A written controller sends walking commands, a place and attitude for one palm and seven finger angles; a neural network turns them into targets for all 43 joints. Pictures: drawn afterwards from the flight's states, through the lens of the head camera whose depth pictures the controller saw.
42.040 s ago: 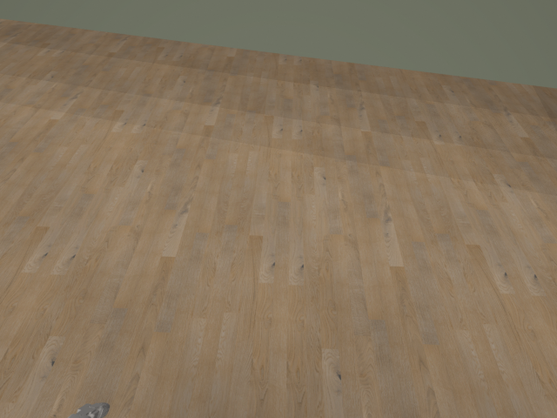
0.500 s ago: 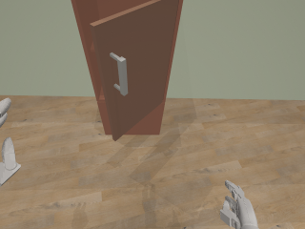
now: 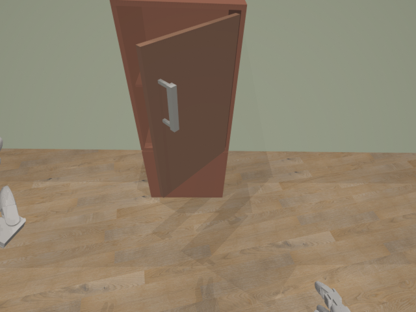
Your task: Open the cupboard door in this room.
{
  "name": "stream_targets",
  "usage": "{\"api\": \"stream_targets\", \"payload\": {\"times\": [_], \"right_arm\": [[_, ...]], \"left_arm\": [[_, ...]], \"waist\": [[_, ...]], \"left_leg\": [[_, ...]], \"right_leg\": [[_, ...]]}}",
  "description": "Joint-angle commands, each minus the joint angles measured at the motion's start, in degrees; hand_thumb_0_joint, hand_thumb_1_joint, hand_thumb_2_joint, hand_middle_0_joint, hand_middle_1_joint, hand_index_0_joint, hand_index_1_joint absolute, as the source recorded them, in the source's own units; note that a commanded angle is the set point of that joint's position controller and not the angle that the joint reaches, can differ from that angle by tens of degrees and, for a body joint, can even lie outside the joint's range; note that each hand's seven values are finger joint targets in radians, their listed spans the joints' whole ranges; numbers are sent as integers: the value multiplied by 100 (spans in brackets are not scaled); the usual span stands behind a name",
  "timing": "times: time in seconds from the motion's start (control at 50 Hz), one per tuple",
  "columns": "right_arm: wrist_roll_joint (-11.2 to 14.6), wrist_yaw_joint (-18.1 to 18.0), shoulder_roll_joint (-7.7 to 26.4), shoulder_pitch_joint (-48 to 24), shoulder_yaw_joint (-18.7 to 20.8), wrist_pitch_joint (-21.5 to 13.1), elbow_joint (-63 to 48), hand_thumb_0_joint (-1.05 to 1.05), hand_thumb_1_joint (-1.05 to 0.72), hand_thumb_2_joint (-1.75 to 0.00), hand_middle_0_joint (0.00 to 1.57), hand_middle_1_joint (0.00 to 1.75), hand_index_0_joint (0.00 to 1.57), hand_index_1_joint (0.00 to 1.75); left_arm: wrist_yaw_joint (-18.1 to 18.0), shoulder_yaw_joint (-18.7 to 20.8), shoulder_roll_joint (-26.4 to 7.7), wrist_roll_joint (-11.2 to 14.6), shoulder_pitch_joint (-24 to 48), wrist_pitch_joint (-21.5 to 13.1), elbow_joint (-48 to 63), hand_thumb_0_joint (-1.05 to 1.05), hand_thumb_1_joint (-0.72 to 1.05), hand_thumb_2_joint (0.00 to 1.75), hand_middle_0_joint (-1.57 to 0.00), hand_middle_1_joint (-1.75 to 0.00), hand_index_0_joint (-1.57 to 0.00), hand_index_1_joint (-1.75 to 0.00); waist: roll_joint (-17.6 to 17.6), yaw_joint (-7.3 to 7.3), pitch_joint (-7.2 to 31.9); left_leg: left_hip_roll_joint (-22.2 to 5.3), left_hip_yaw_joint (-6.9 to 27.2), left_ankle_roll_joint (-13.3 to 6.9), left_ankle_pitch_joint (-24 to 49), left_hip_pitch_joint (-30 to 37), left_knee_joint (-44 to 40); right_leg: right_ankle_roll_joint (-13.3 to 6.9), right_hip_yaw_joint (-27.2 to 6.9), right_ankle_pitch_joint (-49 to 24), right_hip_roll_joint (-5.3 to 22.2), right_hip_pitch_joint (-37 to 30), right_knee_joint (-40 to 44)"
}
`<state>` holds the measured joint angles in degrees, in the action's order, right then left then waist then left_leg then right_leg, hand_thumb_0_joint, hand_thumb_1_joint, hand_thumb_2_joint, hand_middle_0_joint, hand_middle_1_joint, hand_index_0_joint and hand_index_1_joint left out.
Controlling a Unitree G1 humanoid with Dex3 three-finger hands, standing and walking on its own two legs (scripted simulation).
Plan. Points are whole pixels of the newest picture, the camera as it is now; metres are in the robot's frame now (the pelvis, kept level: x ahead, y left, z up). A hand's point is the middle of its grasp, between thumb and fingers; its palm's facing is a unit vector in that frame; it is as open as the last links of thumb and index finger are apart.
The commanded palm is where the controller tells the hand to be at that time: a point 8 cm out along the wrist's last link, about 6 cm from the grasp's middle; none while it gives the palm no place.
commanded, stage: stop stepping back and stand still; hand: left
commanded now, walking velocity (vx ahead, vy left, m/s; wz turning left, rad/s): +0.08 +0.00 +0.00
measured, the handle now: (168, 106) +0.63 +0.14 +0.07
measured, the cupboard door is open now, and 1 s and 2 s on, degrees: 46 46 46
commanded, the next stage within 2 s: let the arm hang, fingers relaxed in 0.14 s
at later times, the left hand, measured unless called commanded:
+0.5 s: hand out of the picture +0.08 +0.19 -0.15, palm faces -0.02 -0.97 -0.22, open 7.4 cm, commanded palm none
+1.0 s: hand out of the picture -0.03 +0.20 -0.16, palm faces +0.05 -0.96 -0.27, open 7.4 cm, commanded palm none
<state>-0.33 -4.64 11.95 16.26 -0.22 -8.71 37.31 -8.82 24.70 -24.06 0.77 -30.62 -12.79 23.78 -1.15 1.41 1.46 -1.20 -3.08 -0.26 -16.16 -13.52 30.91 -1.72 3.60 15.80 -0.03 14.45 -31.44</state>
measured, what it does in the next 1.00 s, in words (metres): stands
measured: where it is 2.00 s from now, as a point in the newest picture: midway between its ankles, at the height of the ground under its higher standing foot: outside the picture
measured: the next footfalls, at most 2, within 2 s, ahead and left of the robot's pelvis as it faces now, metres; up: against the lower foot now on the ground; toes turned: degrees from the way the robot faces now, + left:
none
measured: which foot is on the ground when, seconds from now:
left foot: down 0.00-1.00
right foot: down 0.00-1.00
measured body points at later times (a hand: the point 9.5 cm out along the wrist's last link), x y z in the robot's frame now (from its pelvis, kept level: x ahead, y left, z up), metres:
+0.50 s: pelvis -0.01 +0.00 +0.00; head +0.00 -0.01 +0.45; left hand +0.08 +0.24 -0.13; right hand +0.10 -0.25 -0.13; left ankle +0.01 +0.12 -0.73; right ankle +0.01 -0.10 -0.73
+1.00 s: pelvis -0.02 -0.01 +0.01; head -0.01 -0.02 +0.46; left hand -0.03 +0.25 -0.14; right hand -0.02 -0.24 -0.16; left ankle +0.01 +0.12 -0.73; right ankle +0.01 -0.10 -0.73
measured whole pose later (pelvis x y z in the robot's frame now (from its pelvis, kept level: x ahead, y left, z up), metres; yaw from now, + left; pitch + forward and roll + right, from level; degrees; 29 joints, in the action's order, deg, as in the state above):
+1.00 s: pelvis -0.02 -0.01 +0.01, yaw +2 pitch -2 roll +0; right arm -1.1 -0.9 10.5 16.3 0.8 1.3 64.6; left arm -0.9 1.2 -12.1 -0.9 -14.5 0.5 -65.8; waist 2.3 0.3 -2.7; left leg -0.6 -0.4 0.2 -10.5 -11.7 24.3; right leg -2.0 2.7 10.7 -0.8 11.7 -24.4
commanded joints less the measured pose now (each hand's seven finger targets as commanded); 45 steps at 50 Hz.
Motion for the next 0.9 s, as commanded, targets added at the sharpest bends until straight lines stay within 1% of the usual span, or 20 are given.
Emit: {"api": "stream_targets", "payload": {"times": [0.0, 0.04, 0.06, 0.1, 0.14, 0.16, 0.2, 0.22, 0.24, 0.26, 0.3, 0.34, 0.36, 0.38, 0.42, 0.48, 0.54, 0.58, 0.66, 0.88], "right_arm": [[-15, 16, 716, -681, 253, -315, -832, 0, -90, -90, 20, 30, 20, 30], [-7, 39, 668, -679, 245, -274, -803, 0, -90, -90, 20, 30, 20, 30], [-13, 46, 634, -699, 225, -261, -802, 0, -90, -90, 20, 30, 20, 30], [-30, 18, 642, -746, 198, -246, -823, 0, -90, -90, 20, 30, 20, 30], [-61, -27, 697, -857, 186, -257, -871, 0, -90, -90, 20, 30, 20, 30], [-41, -27, 669, -835, 158, -267, -916, 0, -90, -90, 20, 30, 20, 30], [-27, -21, 651, -804, 167, -282, -951, 0, -90, -90, 20, 30, 20, 30], [67, 461, 1781, -993, 558, -343, 412, 0, -90, -90, 20, 30, 20, 30], [40, 455, 1369, -561, 579, 73, 418, 0, -90, -90, 20, 30, 20, 30], [5, 425, 1232, -487, 486, 260, 384, 0, -90, -90, 20, 30, 20, 30], [-69, 417, 1140, -595, 353, 426, 361, 0, -90, -90, 20, 30, 20, 30], [-90, 438, 1080, -682, 330, 522, 476, 0, -90, -90, 20, 30, 20, 30], [-83, 437, 1000, -733, 316, 600, 577, 0, -90, -90, 20, 30, 20, 30], [-81, 439, 950, -701, 296, 686, 709, 0, -90, -90, 20, 30, 20, 30], [-120, 445, 903, -582, 263, 796, 1035, 0, -90, -90, 20, 30, 20, 30], [-110, 415, 758, -575, 150, 805, 1433, 0, -90, -90, 20, 30, 20, 30], [-103, 351, 700, -514, 160, 822, 1717, 0, -90, -90, 20, 30, 20, 30], [-92, 339, 624, -368, 138, 847, 1930, 0, -90, -90, 20, 30, 20, 30], [-73, 317, 624, -83, 164, 885, 2253, 0, -90, -90, 20, 30, 20, 30], [-94, 311, 565, 265, 200, 916, 2561, 0, -90, -90, 20, 30, 20, 30]], "left_arm": [[-63, 483, -837, 80, 316, -332, 1017, 0, 90, 90, -20, -30, -20, -30], [-71, 536, -919, 95, 394, -300, 1129, 0, 90, 90, -20, -30, -20, -30], [-75, 507, -899, 85, 472, -299, 1260, 0, 90, 90, -20, -30, -20, -30], [-82, 559, -916, 92, 446, -296, 1317, 0, 90, 90, -20, -30, -20, -30], [-73, 650, -997, 68, 504, -326, 1486, 0, 90, 90, -20, -30, -20, -30], [-73, 629, -969, 54, 512, -349, 1550, 0, 90, 90, -20, -30, -20, -30], [-61, 602, -918, 48, 419, -346, 1437, 0, 90, 90, -20, -30, -20, -30], [706, -1788, 334, -291, 663, 603, -3030, 0, 90, 90, -20, -30, -20, -30], [815, -1759, 514, -279, 540, 1113, -3225, 0, 90, 90, -20, -30, -20, -30], [810, -1830, 672, -248, 608, 1262, -3387, 0, 90, 90, -20, -30, -20, -30], [829, -1866, 570, -262, 885, 1271, -3967, 0, 90, 90, -20, -30, -20, -30], [834, -1856, 233, -314, 1115, 1223, -4711, 0, 90, 90, -20, -30, -20, -30], [834, -1887, 89, -320, 1283, 1205, -5088, 0, 90, 90, -20, -30, -20, -30], [839, -1936, -31, -301, 1518, 1201, -5456, 0, 90, 90, -20, -30, -20, -30], [822, -2076, -13, -248, 1907, 1212, -6105, 0, 90, 90, -20, -30, -20, -30], [792, -2228, 243, -177, 1835, 1216, -6987, 0, 90, 90, -20, -30, -20, -30], [763, -2177, 451, -171, 1504, 1202, -7659, 0, 90, 90, -20, -30, -20, -30], [775, -2236, 449, -140, 1490, 1204, -7963, 0, 90, 90, -20, -30, -20, -30], [771, -2271, 455, -130, 1527, 1209, -8391, 0, 90, 90, -20, -30, -20, -30], [733, -2227, 398, -136, 1525, 1237, -8718, 0, 90, 90, -20, -30, -20, -30]], "waist": [[-189, -53, -53], [-378, -45, -23], [-314, -44, -4], [4, -53, -12], [887, -94, -20], [1068, -125, 45], [902, -161, 201], [955, 125, -214], [659, -50, 223], [386, -62, 456], [-8, -143, 410], [-735, -227, 357], [-1182, -182, 300], [-1360, -90, 142], [-573, 37, 41], [590, -54, 37], [848, -175, 89], [846, -151, 32], [348, -106, -370], [-38, -98, -664]], "left_leg": [[-106, 262, -203, -431, -724, -32], [26, 133, -122, -347, -548, 525], [3, 149, -117, -249, -374, 366], [-82, 289, -115, 145, 34, -331], [-439, 730, -164, 753, 48, -1042], [-654, 1004, -182, 1149, -24, -1278], [-786, 988, -186, 1919, 40, -1231], [-706, 1012, -353, 3200, -344, -373], [-734, 734, -258, 4321, 150, -365], [-931, 947, -419, 3891, 61, -354], [-976, 1224, -607, 2957, -308, -494], [-505, 908, -356, 1885, -548, -293], [-200, 605, -229, 1229, -435, -35], [20, 471, -162, 617, -254, 81], [14, 433, -126, 552, 183, -108], [-301, 700, -147, 1123, 195, -696], [-380, 747, -157, 855, 63, -861], [-353, 720, -142, 656, 72, -923], [-398, 749, -165, 394, 96, -1074], [-336, 671, -185, 21, 46, -1146]], "right_leg": [[-251, -1467, 418, 789, -150, 1147], [-485, -1824, 730, 1194, 90, 1549], [-510, -1709, 577, 1232, 121, 1526], [-284, -1146, 270, 870, 219, 1218], [28, -566, -392, 313, 28, 558], [137, -304, -655, 135, -191, 207], [206, -132, -953, 68, -425, 52], [124, -89, -1352, 332, 411, -693], [68, -328, -800, 339, 338, -488], [51, -277, -176, 242, 282, -575], [43, -376, -25, 226, 18, -517], [-96, -729, -1210, 528, -414, 127], [-194, -1072, -1463, 831, -297, 536], [-347, -1294, -1373, 1079, -7, 884], [-431, -1285, -984, 1031, 289, 1014], [-178, -951, -807, 621, -72, 837], [-149, -849, -711, 570, -474, 1048], [-180, -867, -547, 597, -467, 1189], [-191, -794, -65, 572, -193, 1418], [-205, -831, 709, 588, 70, 1576]]}}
